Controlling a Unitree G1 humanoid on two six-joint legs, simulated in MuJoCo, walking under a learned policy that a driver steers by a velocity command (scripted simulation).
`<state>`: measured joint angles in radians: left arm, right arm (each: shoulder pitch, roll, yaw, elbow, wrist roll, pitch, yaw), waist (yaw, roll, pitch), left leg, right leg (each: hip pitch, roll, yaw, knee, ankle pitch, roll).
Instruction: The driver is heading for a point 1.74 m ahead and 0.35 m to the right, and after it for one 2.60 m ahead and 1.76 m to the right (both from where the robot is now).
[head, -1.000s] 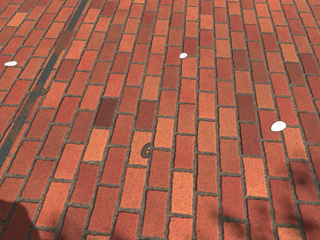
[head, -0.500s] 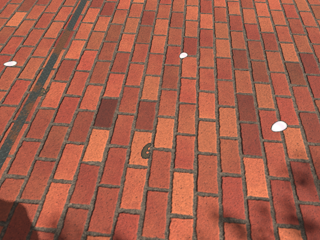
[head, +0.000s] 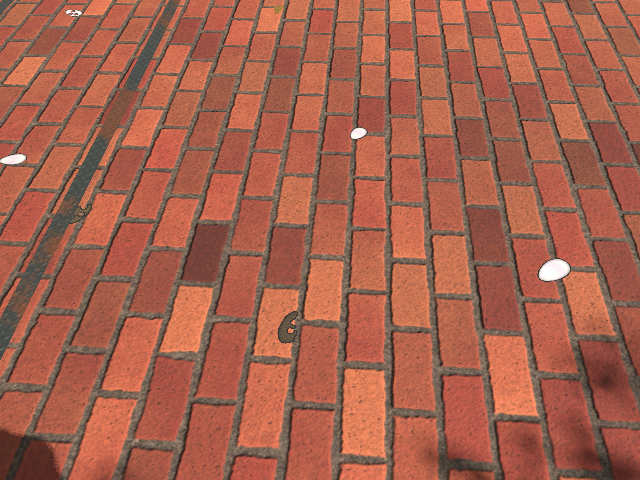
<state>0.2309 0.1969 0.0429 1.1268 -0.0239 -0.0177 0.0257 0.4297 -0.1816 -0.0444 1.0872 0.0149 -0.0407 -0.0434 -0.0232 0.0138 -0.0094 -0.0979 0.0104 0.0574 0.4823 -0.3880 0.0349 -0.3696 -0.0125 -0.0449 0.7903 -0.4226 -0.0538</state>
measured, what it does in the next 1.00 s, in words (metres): walks ahead: left foot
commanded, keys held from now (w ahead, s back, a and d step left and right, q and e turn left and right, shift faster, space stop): w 1.00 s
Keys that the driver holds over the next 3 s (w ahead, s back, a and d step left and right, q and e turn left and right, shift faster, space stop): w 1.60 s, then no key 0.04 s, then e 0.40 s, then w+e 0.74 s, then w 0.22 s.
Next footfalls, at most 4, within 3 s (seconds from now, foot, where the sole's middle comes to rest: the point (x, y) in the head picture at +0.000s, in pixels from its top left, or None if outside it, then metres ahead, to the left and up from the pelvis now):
0.66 left None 0.50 0.09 -0.77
1.22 right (394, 365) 0.81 -0.15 -0.77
1.74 left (292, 268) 1.11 0.09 -0.77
2.24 right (383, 292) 1.02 -0.14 -0.77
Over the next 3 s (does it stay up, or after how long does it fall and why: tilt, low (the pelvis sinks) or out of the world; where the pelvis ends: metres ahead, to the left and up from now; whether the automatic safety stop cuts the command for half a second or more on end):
stays up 1.35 -0.17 0.01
